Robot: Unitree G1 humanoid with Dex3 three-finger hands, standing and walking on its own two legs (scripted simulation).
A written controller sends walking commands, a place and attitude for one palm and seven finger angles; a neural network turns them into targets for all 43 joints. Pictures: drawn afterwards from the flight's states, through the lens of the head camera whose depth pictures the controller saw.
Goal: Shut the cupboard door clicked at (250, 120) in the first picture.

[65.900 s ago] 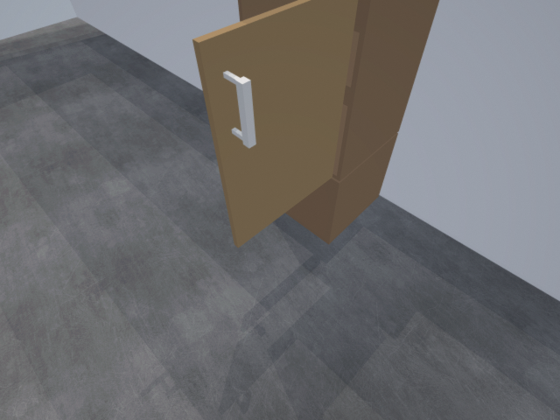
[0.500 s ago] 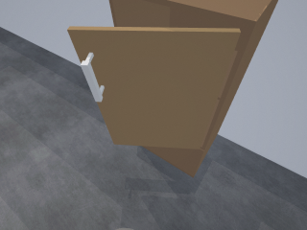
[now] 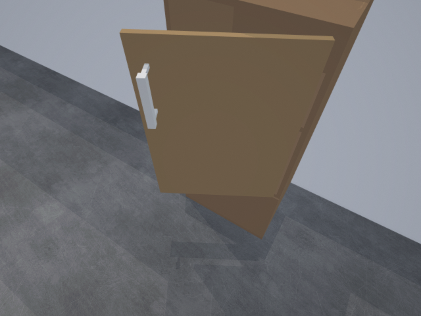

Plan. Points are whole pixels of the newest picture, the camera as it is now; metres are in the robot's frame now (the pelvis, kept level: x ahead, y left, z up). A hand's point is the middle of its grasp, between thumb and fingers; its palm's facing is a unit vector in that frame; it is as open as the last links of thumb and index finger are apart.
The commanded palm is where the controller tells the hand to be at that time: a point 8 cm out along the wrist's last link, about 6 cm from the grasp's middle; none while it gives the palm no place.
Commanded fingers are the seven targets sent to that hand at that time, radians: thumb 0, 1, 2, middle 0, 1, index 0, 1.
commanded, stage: come to a stop and stand still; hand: left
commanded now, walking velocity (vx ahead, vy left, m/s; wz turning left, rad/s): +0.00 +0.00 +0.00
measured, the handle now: (149, 97) +0.54 +0.18 +0.11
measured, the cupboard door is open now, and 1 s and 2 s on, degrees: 30 30 30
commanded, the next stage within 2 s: look again from close up in 0.12 s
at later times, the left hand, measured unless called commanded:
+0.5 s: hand out of the picture +0.01 +0.21 -0.17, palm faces +0.00 -0.96 -0.27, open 7.4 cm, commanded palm none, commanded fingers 0.00 0.90 0.90 -0.20 -0.30 -0.20 -0.30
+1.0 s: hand out of the picture +0.07 +0.17 -0.18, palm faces -0.01 -0.97 -0.22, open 7.4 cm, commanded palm none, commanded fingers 0.00 0.90 0.90 -0.20 -0.30 -0.20 -0.30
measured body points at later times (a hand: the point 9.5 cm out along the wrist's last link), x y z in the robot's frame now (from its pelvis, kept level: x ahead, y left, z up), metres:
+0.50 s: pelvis +0.01 +0.02 -0.01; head +0.01 -0.02 +0.44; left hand +0.01 +0.26 -0.15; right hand +0.00 -0.19 -0.18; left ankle -0.01 +0.11 -0.74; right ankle +0.02 -0.13 -0.74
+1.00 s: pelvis +0.04 -0.02 -0.01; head +0.05 -0.03 +0.44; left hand +0.08 +0.22 -0.16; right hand +0.07 -0.26 -0.17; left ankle -0.01 +0.11 -0.74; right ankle +0.02 -0.13 -0.74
